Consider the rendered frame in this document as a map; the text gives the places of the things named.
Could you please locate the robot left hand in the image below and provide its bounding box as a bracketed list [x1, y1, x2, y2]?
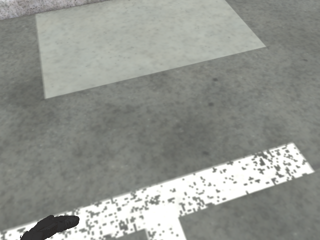
[20, 215, 80, 240]

